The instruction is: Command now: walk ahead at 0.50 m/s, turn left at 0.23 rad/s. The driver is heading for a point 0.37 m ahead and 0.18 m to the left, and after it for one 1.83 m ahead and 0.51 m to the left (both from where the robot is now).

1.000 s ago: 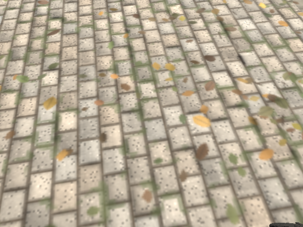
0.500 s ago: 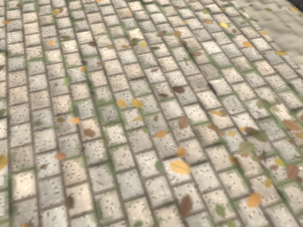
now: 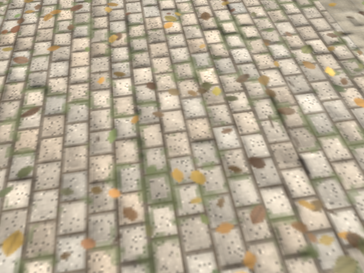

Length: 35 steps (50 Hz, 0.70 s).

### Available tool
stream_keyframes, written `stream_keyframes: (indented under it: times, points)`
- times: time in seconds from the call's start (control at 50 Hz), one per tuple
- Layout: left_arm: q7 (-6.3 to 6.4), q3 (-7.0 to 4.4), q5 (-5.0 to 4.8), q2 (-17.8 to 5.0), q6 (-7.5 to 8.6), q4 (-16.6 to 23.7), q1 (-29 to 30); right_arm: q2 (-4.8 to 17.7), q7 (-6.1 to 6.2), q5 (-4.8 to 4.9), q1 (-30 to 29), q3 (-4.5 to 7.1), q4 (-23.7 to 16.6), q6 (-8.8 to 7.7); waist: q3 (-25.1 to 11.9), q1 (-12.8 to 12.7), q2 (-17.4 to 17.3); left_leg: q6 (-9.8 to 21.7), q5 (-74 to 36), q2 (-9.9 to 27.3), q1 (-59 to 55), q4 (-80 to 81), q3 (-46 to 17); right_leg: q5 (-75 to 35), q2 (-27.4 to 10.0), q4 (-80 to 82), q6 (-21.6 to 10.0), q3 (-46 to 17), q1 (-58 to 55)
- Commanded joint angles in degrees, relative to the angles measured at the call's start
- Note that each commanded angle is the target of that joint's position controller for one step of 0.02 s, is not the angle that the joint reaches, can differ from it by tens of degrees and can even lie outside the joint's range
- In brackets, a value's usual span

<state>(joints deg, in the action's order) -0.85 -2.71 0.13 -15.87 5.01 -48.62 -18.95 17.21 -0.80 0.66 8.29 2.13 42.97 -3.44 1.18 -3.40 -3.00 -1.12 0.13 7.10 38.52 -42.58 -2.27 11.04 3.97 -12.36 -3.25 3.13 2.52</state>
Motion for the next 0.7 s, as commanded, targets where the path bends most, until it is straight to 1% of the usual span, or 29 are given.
stream_keyframes:
  times: [0.02, 0.06, 0.08, 0.1, 0.12, 0.14, 0.16, 0.18, 0.2, 0.22, 0.24, 0.26, 0.28, 0.3, 0.32, 0.34, 0.38, 0.42, 0.46, 0.48, 0.52, 0.56, 0.6, 0.62, 0.64, 0.66, 0.68, 0.7]
  points:
    - [0.49, -2.38, -0.26, -10.21, 0.86, 2.21, 0.96, 2.12, -0.75, 0.54, -4.66, 0.12, -4.38, -0.74, 2.13, -0.62, 5.6, 0.85, -6.48, -1.46, -3.8, 6.21, 1.18, -12.59, -15.62, 6.14, -8.06, -3.62, 3.06]
    - [0.61, -2.56, -0.54, -10.38, 0.31, 0.9, -0.18, 2.6, -1.28, 0.73, -6.94, 0.27, -5.8, -0.69, 2.99, -1.14, 5.31, 2.2, -4.8, -1.92, -1.45, 8.38, 0.39, -13.32, -17.52, 4.89, -7.34, -2.73, -1.99]
    - [0.72, -2.67, -0.68, -10.44, -0.05, 0.45, -0.31, 2.84, -1.6, 0.65, -7.7, 0.37, -6.48, -0.67, 3.2, -1.05, 5.23, 3.01, -2.88, -2.15, -0.38, 9.15, 0.31, -14.5, -18.39, 3.73, -6.79, -2.35, -4.55]
    - [0.89, -2.82, -0.8, -10.62, -0.46, 0.14, -0.23, 3.05, -1.95, 0.5, -8.06, 0.47, -7.03, -0.66, 3.18, -0.8, 5.33, 3.81, -0.41, -2.53, 0.1, 9.62, 0.74, -17.03, -19.09, 2.18, -6.2, -1.89, -6.78]
    - [1.09, -3.0, -0.89, -10.96, -0.9, 0.05, 0.18, 3.37, -2.26, 0.33, -7.7, 0.63, -7.4, -0.63, 2.72, -0.22, 5.67, 4.66, 2.37, -3.26, -0.73, 9.9, 1.74, -21.88, -19.46, -0.01, -5.51, -1.17, -8.4]
    - [1.35, -3.2, -0.88, -11.61, -1.31, 0.26, 1.07, 4.14, -2.45, 0.15, -6.07, 1.04, -7.48, -0.55, 1.27, 1.05, 6.45, 5.63, 5.27, -4.77, -3.87, 9.93, 3.42, -31.07, -19.31, -3.59, -4.67, -0.14, -9.24]
    - [1.69, -3.39, -0.86, -12.26, -1.82, 0.57, 1.98, 5.54, -2.43, 0.01, -2.07, 1.89, -6.88, -0.37, -1.7, 3.46, 7.11, 6.72, 7.14, -6.95, -9.88, 10.06, 5.53, -41.27, -18.54, -9.88, -3.64, 1.3, -9.28]
    - [2.15, -3.2, -0.65, -11.79, -2.44, 1.07, 2.55, 7.82, -2.14, 0.09, 5.94, 3.44, -4.87, -0.19, -6.29, 7.61, 5.93, 8.27, 5.74, -9.62, -20.81, 11.84, 6.95, -46.28, -16.2, -20.98, -1.91, 3.91, -6.31]
    - [2.7, -2.29, 0.43, -10.04, -2.34, 2.49, 1.44, 12.26, -1.34, 0.34, 15.33, 5.24, -3.18, 0.26, -12.48, 11.0, 0.31, 11.56, 3.46, -3.64, -37.83, 11.66, -3.62, -33.5, -13.59, -37.94, 0.35, 5.1, 6.14]
    - [1.57, 0.34, 1.75, -2.27, -0.7, 4.71, -4.97, 17.69, -1.18, 0.72, 15.92, 6.15, -3.31, 0.17, -18.08, 5.7, -14.21, 22.92, 13.56, 10.01, -58.02, 17.57, -35.53, 14.39, -1.01, -58.22, 4.33, 1.82, 32.29]
    - [0.5, -0.48, 0.14, -7.17, 1.4, 4.14, -0.88, 11.96, -1.15, 0.89, 17.55, 4.68, -4.05, 0.01, -22.24, 9.31, -8.39, 23.46, 21.19, 11.61, -61.68, 24.43, -44.49, 21.47, -1.49, -64.86, 3.68, -8.96, 39.53]
    - [-0.14, -1.16, -1.93, -9.74, 2.7, 6.03, 4.38, 9.95, -0.94, 0.25, 15.19, 4.07, -4.19, -0.29, -14.09, 9.81, -5.77, 20.66, 18.26, 9.96, -56.18, 25.38, -36.4, 16.74, -4.38, -64.7, 2.48, -9.36, 43.57]
    - [0.08, -0.8, -1.68, -8.93, 3.4, 6.92, 7.25, 9.29, -0.75, 0.03, 12.04, 3.94, -4.87, -0.47, -9.64, 8.37, 0.04, 19.07, 12.62, 7.66, -48.64, 25.45, -30.05, 12.15, -6.8, -60.97, 2.0, -8.73, 42.45]
    - [0.5, -1.05, -0.38, -8.84, 3.5, 7.03, 8.59, 8.01, -0.69, -0.16, 8.89, 3.56, -5.61, -0.45, -6.0, 6.45, 2.8, 18.07, 5.35, 5.73, -41.13, 26.18, -25.1, 9.55, -8.37, -55.83, 2.38, -8.31, 39.71]
    - [0.65, -1.4, 0.27, -9.08, 3.02, 7.16, 8.02, 6.9, -0.51, -0.81, 7.12, 3.1, -6.49, -0.48, -5.28, 4.47, 1.55, 17.77, -0.09, 4.32, -36.25, 27.3, -22.26, 7.77, -9.45, -53.19, 2.75, -8.7, 35.66]
    - [0.65, -1.45, 0.61, -8.62, 2.41, 7.34, 7.37, 6.67, -0.4, -0.82, 6.35, 3.08, -6.99, -0.4, -4.9, 3.45, 0.73, 18.09, -2.51, 3.52, -33.64, 28.44, -21.21, 7.17, -9.52, -51.08, 3.48, -8.61, 33.71]
    - [0.81, -1.22, 0.89, -7.05, 1.3, 7.54, 6.88, 7.31, 0.12, -0.25, 6.67, 3.36, -7.02, -0.48, -3.92, 2.64, 0.39, 18.54, -5.9, 2.58, -29.32, 29.77, -18.04, 5.72, -9.32, -46.31, 5.33, -7.47, 32.44]
    - [1.01, -0.79, 0.97, -5.78, 0.79, 8.83, 10.58, 8.87, 0.92, 0.06, 8.02, 3.91, -6.56, -0.38, -2.08, 3.49, 0.45, 17.71, -5.85, 1.11, -26.44, 30.58, -15.31, -0.2, -8.47, -38.8, 6.93, -6.71, 32.88]
    - [0.84, -0.34, 0.87, -4.63, 0.89, 9.96, 15.02, 9.26, 1.51, 0.33, 9.37, 4.1, -6.02, -0.03, -1.24, 5.06, -0.27, 15.5, -2.52, -1.34, -24.24, 30.24, -12.95, -8.84, -6.94, -29.67, 7.48, -6.56, 30.37]
    - [0.64, -0.18, 0.67, -4.23, 1.05, 10.45, 17.01, 9.3, 1.71, 0.4, 10.1, 4.14, -5.72, 0.18, -1.04, 5.86, -0.81, 14.55, -0.64, -2.12, -23.36, 29.92, -12.49, -12.4, -5.99, -25.69, 7.53, -6.44, 28.5]
    - [0.25, -0.15, 0.1, -4.33, 1.38, 11.51, 20.27, 9.61, 1.86, 0.54, 12.05, 4.3, -4.89, 0.49, -0.85, 7.21, -1.37, 13.38, 2.36, -2.01, -22.93, 29.3, -13.71, -16.65, -4.42, -20.94, 7.42, -6.39, 25.46]
    - [-0.06, -0.5, -0.33, -5.37, 1.7, 12.38, 22.01, 9.26, 1.92, 0.88, 13.49, 4.31, -4.13, 0.81, -0.73, 7.56, -1.8, 12.86, 4.46, -0.94, -25.69, 27.14, -16.57, -15.89, -3.92, -17.89, 6.84, -7.69, 24.83]
    - [-0.36, -1.12, -0.46, -6.83, 2.16, 12.6, 21.93, 8.76, 2.13, 0.91, 13.78, 4.31, -3.84, 1.2, -0.87, 6.93, -2.55, 12.2, 5.44, 0.31, -29.51, 23.95, -20.07, -12.43, -3.8, -15.29, 5.74, -8.88, 23.97]
    - [-0.48, -1.4, -0.52, -7.43, 2.41, 12.27, 20.66, 8.62, 2.23, 0.7, 13.46, 4.31, -3.74, 1.36, -1.06, 6.22, -3.44, 11.86, 4.43, 1.19, -31.22, 22.37, -20.94, -10.43, -4.08, -14.93, 4.89, -8.61, 23.11]
    - [-0.51, -1.7, -0.44, -7.81, 2.7, 11.59, 18.26, 8.19, 2.23, 0.52, 13.13, 4.24, -3.63, 1.54, -1.61, 5.07, -4.33, 11.37, 2.4, 1.38, -31.99, 20.42, -21.23, -9.17, -4.13, -13.92, 3.73, -7.66, 20.28]
    - [-0.29, -2.35, -0.03, -8.62, 2.97, 10.24, 13.79, 6.71, 2.12, 0.33, 12.98, 3.73, -3.61, 1.6, -3.76, 2.92, -4.14, 10.18, -1.65, -0.6, -31.86, 16.21, -20.0, -9.29, -4.06, -11.55, 2.06, -6.47, 13.72]
    - [0.03, -3.07, 0.88, -10.55, 3.24, 9.33, 7.14, 4.04, 1.85, -0.18, 12.91, 2.63, -4.12, 1.43, -9.97, -0.17, -1.95, 8.44, -1.11, -3.33, -28.44, 5.3, -16.88, -8.32, -9.49, -13.13, -1.15, -10.83, 1.91]
    - [0.24, -4.34, 1.55, -15.19, 2.85, 8.2, -0.41, 1.05, 1.8, 0.26, 19.11, 1.57, -4.63, 0.94, -18.46, 0.07, 9.65, 4.08, 12.64, -10.76, -12.04, -13.14, -9.84, -3.09, -21.0, -13.36, -9.32, -29.63, -18.56]
